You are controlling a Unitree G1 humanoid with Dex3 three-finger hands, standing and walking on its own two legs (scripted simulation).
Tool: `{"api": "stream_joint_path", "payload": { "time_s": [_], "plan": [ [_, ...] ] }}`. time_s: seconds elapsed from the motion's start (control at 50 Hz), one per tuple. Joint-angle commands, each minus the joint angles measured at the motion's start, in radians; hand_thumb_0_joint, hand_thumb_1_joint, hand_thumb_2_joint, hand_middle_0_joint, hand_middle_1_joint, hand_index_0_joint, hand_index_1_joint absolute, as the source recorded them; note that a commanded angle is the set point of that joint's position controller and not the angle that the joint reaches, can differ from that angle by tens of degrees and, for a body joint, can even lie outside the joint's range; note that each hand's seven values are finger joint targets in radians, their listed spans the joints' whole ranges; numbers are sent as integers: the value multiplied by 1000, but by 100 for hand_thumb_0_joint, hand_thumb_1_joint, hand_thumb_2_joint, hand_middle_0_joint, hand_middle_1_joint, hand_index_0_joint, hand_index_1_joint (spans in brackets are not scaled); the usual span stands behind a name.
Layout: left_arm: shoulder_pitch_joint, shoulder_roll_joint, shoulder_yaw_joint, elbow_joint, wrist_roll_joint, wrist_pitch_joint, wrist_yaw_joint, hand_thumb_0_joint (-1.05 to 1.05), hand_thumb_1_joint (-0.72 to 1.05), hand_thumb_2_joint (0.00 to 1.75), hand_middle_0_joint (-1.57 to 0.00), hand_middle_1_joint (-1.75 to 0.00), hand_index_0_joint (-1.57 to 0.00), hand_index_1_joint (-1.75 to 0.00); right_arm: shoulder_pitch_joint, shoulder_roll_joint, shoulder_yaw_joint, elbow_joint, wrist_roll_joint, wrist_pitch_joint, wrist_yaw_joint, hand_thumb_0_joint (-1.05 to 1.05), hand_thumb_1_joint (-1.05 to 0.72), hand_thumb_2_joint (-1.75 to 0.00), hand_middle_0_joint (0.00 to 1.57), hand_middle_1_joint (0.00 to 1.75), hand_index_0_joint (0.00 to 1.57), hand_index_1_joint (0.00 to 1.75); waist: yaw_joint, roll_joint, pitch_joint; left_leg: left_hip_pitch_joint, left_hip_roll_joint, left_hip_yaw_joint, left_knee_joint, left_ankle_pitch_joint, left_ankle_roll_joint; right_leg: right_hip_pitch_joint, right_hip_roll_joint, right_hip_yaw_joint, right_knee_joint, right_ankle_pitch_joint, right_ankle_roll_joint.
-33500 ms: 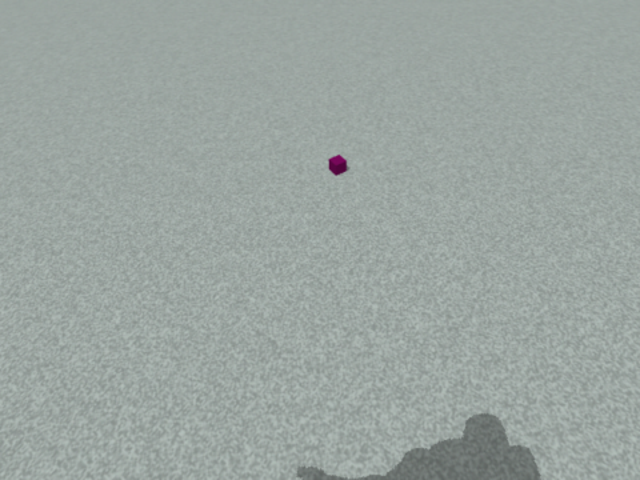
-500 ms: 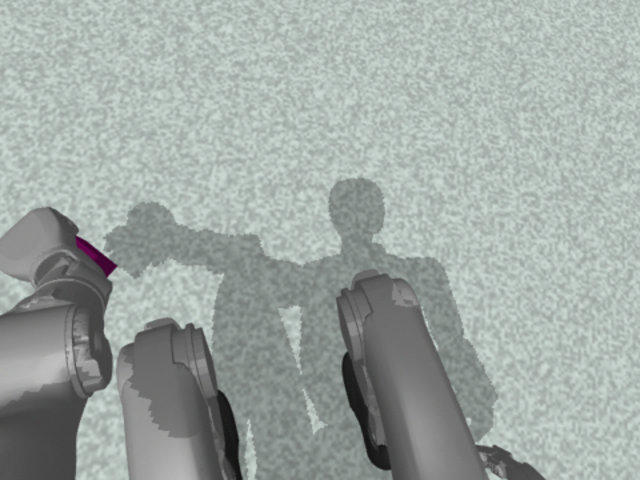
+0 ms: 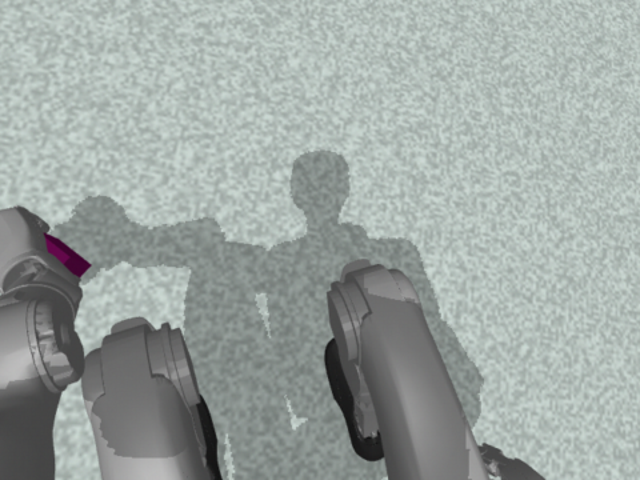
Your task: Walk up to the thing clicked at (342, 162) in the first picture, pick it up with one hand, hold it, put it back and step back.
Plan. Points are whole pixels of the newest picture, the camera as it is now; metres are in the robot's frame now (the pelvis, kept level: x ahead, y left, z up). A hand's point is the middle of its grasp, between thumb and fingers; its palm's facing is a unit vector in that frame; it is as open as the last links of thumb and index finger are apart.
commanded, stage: rest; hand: left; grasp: from above
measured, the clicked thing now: (46, 265) +0.42 +0.29 -0.23
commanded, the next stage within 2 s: open in 1.20 s
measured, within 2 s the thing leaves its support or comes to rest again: neither
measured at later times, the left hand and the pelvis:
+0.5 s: hand (55, 263) +0.43 +0.28 -0.23, palm faces -0.32 -0.32 -0.89, open 9.0 cm; pelvis +0.00 +0.01 -0.01, yaw -4 degrees
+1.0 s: hand (59, 263) +0.43 +0.28 -0.25, palm faces -0.32 -0.30 -0.90, open 9.0 cm; pelvis -0.01 +0.01 -0.01, yaw -6 degrees
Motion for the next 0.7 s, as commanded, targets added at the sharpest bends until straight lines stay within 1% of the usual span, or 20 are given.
{"api": "stream_joint_path", "payload": {
  "time_s": [0.0, 0.08, 0.1, 0.14, 0.18, 0.22, 0.24, 0.28, 0.3, 0.32, 0.34, 0.36, 0.42, 0.44, 0.46, 0.48, 0.5, 0.56, 0.66, 0.68],
  "plan": [
    [-329, 245, -6, -89, 21, -15, 77, 0, 55, 61, -111, -40, -107, -44, 242, -242, -54, 17, -3, -4, 19, 0, -91, -90, 20, 30, 20, 30, -45, 284, -678, 482, 1, 134, -212, 166, 65, 356, 15, -147, -238, 194, -78],
    [-299, 240, -7, -23, 18, -15, 94, 0, 58, 61, -113, -40, -109, -44, 247, -250, -42, 24, -14, -12, 35, 0, -91, -90, 20, 30, 20, 30, -68, 256, -628, 457, 4, 127, -192, 166, 71, 364, 18, -154, -244, 201, -73],
    [-304, 267, 1, -47, 23, -19, 98, 0, 58, 59, -113, -39, -109, -43, 252, -263, -47, 32, -18, -18, 39, 0, -91, -90, 20, 30, 20, 30, -76, 273, -629, 467, 3, 124, -197, 165, 70, 367, 17, -159, -244, 200, -73],
    [-258, 282, 43, -45, 7, -20, 112, 0, 57, 61, -113, -39, -109, -43, 261, -270, -45, 27, -11, -20, 45, 0, -91, -90, 20, 30, 20, 30, -51, 272, -653, 482, 7, 116, -209, 199, 66, 400, 22, -164, -243, 226, -75],
    [-256, 260, 12, -3, 5, -21, 115, 0, 58, 58, -112, -41, -109, -44, 241, -270, -34, 27, -19, -29, 54, 0, -92, -90, 20, 30, 20, 30, -69, 273, -623, 472, 7, 111, -204, 182, 68, 384, 22, -173, -235, 216, -74],
    [-255, 289, 29, -16, 8, -25, 116, 0, 57, 58, -111, -40, -108, -43, 246, -277, -27, 14, -15, -29, 60, 0, -92, -90, 20, 30, 20, 30, -67, 283, -645, 491, 10, 104, -200, 218, 63, 396, 26, -176, -225, 248, -77],
    [-282, 288, 12, -6, 8, -29, 113, 0, 59, 57, -112, -39, -109, -42, 245, -270, -15, 11, -23, -30, 64, 0, -92, -90, 20, 30, 20, 30, -84, 283, -625, 472, 11, 108, -185, 217, 66, 403, 28, -174, -225, 254, -76],
    [-261, 328, 44, 1, 13, -33, 125, 0, 62, 60, -115, -39, -112, -43, 254, -287, -14, 15, -26, -33, 69, 0, -91, -90, 20, 30, 20, 30, -83, 269, -621, 456, 13, 106, -179, 227, 70, 433, 31, -172, -233, 267, -71],
    [-295, 306, 20, 4, 8, -35, 127, 0, 63, 58, -116, -39, -113, -42, 249, -280, -4, 9, -29, -39, 73, 0, -92, -90, 20, 30, 20, 30, -99, 269, -601, 461, 13, 103, -171, 220, 69, 418, 29, -176, -228, 264, -71],
    [-269, 364, 56, 12, 12, -40, 138, 0, 64, 57, -117, -38, -114, -41, 246, -300, -8, 25, -27, -42, 73, 0, -92, -91, 20, 30, 20, 30, -89, 282, -601, 448, 15, 100, -178, 194, 72, 424, 32, -179, -234, 241, -71],
    [-260, 377, 77, 14, 17, -41, 143, 0, 65, 56, -117, -37, -114, -40, 249, -297, -9, 20, -24, -45, 74, 0, -92, -91, 20, 30, 20, 30, -83, 282, -589, 457, 14, 96, -181, 189, 70, 411, 29, -183, -231, 230, -72],
    [-272, 368, 59, 22, 21, -42, 139, 0, 66, 53, -117, -36, -115, -39, 245, -290, 0, 12, -31, -49, 77, 0, -91, -90, 20, 30, 20, 30, -102, 284, -568, 454, 14, 97, -170, 181, 70, 398, 29, -186, -228, 223, -72],
    [-282, 348, 35, 9, 14, -56, 143, 0, 69, 52, -119, -35, -117, -38, 224, -303, 5, 3, -26, -54, 81, 0, -91, -91, 20, 30, 20, 30, -98, 332, -589, 483, 18, 88, -183, 173, 63, 400, 35, -192, -225, 215, -78],
    [-264, 381, 61, 37, 16, -55, 149, 0, 68, 52, -119, -35, -117, -37, 227, -310, 7, 11, -27, -56, 80, 0, -91, -91, 20, 30, 20, 30, -98, 325, -569, 472, 19, 84, -182, 158, 64, 393, 33, -199, -224, 203, -77],
    [-273, 363, 29, 36, 25, -57, 141, 0, 71, 53, -120, -37, -118, -39, 214, -301, 13, -5, -31, -61, 83, 0, -91, -90, 20, 30, 20, 30, -112, 313, -545, 464, 17, 87, -168, 147, 66, 376, 34, -197, -223, 195, -75],
    [-267, 388, 56, 35, 24, -60, 146, 0, 69, 55, -120, -36, -117, -39, 227, -308, 15, 2, -32, -61, 85, 0, -91, -90, 20, 30, 20, 30, -110, 325, -557, 480, 20, 82, -178, 161, 62, 388, 34, -204, -226, 206, -76],
    [-273, 366, 26, 35, 29, -61, 145, 0, 73, 57, -123, -37, -120, -40, 218, -305, 17, 2, -36, -62, 86, 0, -91, -91, 20, 30, 20, 30, -118, 328, -550, 477, 20, 84, -167, 159, 62, 386, 36, -202, -221, 208, -77],
    [-258, 392, 57, 48, 21, -63, 166, 0, 77, 55, -125, -37, -123, -40, 234, -312, 30, 6, -37, -69, 92, 0, -92, -91, 20, 30, 20, 30, -121, 333, -540, 480, 22, 76, -173, 183, 60, 413, 33, -210, -220, 234, -74],
    [-283, 395, 20, 67, 21, -71, 159, 0, 75, 51, -123, -37, -121, -39, 211, -332, 44, -2, -37, -88, 103, 0, -91, -91, 20, 30, 20, 30, -147, 334, -496, 476, 27, 56, -169, 154, 59, 376, 35, -224, -209, 214, -73],
    [-240, 410, 46, 66, 16, -69, 167, 0, 75, 54, -124, -35, -121, -38, 215, -339, 43, -4, -31, -87, 102, 0, -91, -90, 20, 30, 20, 30, -126, 338, -516, 499, 30, 50, -181, 175, 55, 398, 36, -226, -213, 230, -75]
  ]
}}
